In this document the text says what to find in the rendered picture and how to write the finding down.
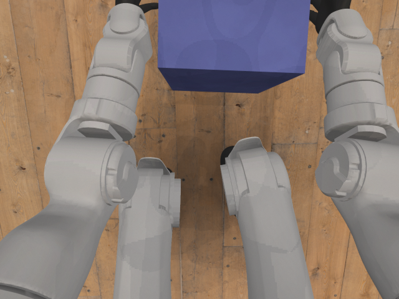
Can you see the robot left forearm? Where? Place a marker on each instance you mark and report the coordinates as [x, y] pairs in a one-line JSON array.
[[114, 81]]

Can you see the left robot upper arm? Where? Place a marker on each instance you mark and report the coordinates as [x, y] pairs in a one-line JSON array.
[[50, 255]]

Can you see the robot right shin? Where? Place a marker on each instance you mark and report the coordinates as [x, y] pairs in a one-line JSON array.
[[277, 163]]

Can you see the right robot hand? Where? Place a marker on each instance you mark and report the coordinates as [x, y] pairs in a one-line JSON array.
[[325, 8]]

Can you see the left robot hand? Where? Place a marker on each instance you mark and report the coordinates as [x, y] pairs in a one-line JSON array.
[[145, 7]]

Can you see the carton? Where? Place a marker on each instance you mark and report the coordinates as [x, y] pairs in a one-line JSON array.
[[234, 46]]

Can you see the robot right forearm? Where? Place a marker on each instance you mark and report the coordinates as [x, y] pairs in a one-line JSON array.
[[353, 81]]

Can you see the right robot foot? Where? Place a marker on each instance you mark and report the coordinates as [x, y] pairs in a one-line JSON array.
[[225, 154]]

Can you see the right robot upper arm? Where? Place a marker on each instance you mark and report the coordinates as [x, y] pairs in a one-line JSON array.
[[362, 179]]

